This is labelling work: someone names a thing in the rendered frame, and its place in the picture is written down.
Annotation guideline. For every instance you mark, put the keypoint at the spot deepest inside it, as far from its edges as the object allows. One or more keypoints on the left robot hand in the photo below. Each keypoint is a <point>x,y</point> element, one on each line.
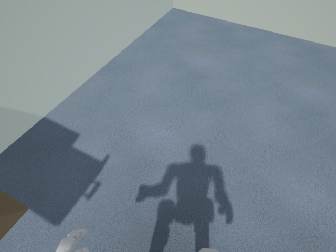
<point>68,244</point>

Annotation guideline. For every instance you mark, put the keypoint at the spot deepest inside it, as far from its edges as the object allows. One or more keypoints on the cabinet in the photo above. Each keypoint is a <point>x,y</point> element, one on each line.
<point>11,211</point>

